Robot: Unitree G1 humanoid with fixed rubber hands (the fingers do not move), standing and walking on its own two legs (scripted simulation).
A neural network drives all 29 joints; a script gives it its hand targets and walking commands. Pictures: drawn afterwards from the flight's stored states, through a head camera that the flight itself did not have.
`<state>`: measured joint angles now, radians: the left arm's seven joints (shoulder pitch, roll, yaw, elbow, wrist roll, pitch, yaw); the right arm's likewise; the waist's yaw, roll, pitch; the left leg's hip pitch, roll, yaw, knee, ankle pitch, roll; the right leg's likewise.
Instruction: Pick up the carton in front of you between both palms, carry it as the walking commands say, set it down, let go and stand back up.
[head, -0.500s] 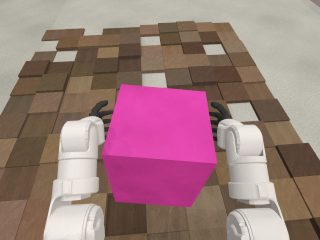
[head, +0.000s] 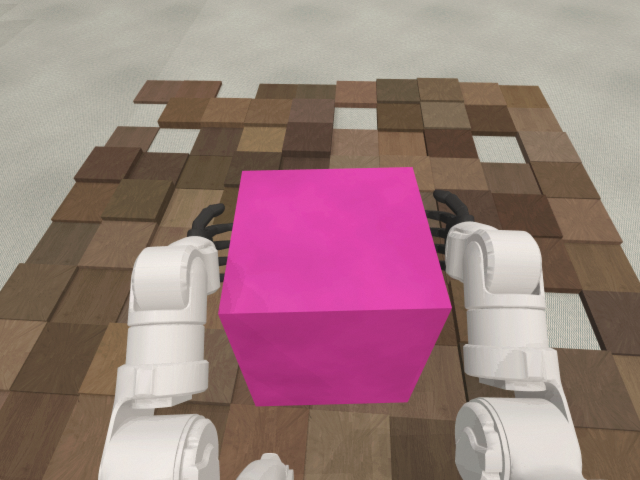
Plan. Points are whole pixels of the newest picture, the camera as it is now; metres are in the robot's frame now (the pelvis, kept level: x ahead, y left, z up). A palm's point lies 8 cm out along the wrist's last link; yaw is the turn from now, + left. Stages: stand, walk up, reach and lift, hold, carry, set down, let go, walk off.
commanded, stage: carry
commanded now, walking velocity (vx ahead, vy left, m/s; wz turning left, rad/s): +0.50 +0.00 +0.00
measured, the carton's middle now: (329, 293) +0.36 +0.02 +0.03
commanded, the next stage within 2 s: none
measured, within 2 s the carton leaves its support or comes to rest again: neither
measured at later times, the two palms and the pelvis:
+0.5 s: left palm (265, 82) +0.69 +0.14 +0.14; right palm (453, 89) +0.66 -0.16 +0.14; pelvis +0.32 +0.02 +0.01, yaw -2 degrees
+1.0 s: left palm (263, 47) +0.92 +0.19 +0.09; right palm (404, 43) +0.93 -0.11 +0.09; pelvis +0.65 +0.03 -0.01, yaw -1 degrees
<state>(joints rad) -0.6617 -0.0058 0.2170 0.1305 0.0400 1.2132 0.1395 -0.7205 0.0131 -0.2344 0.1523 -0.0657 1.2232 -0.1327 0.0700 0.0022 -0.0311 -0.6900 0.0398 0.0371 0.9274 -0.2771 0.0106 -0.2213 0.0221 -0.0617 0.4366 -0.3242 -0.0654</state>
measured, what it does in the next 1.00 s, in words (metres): walks ahead: left foot, then right foot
